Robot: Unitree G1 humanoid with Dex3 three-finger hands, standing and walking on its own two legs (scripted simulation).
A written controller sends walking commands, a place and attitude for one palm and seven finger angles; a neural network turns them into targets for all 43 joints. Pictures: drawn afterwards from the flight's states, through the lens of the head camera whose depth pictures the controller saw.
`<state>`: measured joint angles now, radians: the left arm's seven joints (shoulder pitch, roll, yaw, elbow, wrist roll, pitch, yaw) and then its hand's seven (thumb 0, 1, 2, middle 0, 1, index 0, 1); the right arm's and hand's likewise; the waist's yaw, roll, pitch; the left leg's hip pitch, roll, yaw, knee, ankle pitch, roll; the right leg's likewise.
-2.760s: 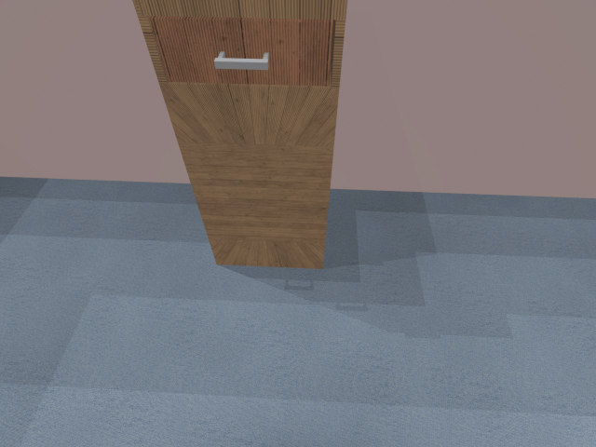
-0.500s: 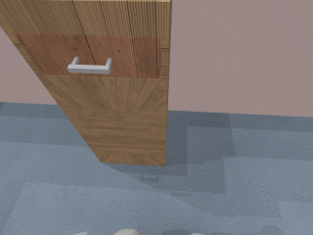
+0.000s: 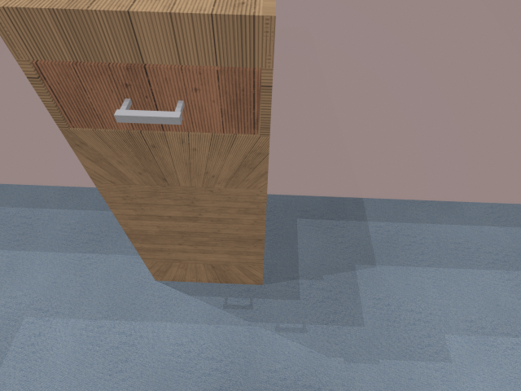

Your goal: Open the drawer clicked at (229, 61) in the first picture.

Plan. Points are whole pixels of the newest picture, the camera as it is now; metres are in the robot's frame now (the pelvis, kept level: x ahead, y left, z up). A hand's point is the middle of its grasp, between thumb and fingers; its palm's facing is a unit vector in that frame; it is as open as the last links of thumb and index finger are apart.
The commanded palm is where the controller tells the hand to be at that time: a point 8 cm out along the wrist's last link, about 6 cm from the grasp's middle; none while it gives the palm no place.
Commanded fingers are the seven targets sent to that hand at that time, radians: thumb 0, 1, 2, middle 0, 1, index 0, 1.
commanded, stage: come to a stop and stand still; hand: left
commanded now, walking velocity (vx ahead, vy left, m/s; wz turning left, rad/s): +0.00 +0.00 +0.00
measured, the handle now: (151, 110) +0.55 +0.24 +0.11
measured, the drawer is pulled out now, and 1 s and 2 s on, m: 0.00 0.00 0.00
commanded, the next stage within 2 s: look again from close up in 0.52 s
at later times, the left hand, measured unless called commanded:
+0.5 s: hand out of the picture -0.01 +0.13 -0.17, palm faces +0.05 -0.98 -0.19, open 7.4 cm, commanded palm none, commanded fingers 0.00 0.90 0.90 -0.20 -0.30 -0.20 -0.30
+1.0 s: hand out of the picture -0.01 +0.18 -0.18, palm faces +0.05 -0.98 -0.18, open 7.4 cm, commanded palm none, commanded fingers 0.00 0.90 0.90 -0.20 -0.30 -0.20 -0.30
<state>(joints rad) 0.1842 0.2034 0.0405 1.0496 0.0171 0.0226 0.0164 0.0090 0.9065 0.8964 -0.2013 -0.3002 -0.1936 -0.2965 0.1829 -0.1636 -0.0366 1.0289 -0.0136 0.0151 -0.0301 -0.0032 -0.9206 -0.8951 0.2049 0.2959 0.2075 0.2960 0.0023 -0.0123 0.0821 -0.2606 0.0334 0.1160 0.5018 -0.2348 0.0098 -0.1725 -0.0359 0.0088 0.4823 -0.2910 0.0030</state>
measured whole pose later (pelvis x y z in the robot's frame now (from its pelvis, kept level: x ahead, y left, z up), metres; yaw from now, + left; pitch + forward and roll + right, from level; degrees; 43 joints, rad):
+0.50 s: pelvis -0.01 -0.04 +0.01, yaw +2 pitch -2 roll +0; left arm 0.25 0.13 0.01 1.15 0.01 0.00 0.03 0.01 0.92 0.90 -0.20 -0.30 -0.20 -0.30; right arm 0.32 -0.13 -0.02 1.18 -0.02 0.02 -0.03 0.00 -0.91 -0.90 0.20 0.30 0.20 0.30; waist -0.03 0.02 0.07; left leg -0.21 0.08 0.06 0.42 -0.17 -0.05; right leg -0.11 0.02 -0.04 0.41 -0.27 -0.03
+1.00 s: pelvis -0.01 +0.00 +0.00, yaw +1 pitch -2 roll -1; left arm 0.31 0.17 -0.01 1.06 0.02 -0.01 0.04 0.01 0.91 0.90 -0.20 -0.30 -0.20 -0.30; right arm 0.24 -0.16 0.00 1.03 -0.01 -0.02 -0.03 0.00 -0.93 -0.90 0.20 0.30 0.20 0.30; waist 0.01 -0.02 0.00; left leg -0.26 0.02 0.06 0.55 -0.25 0.02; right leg -0.16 -0.02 -0.01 0.51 -0.31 0.02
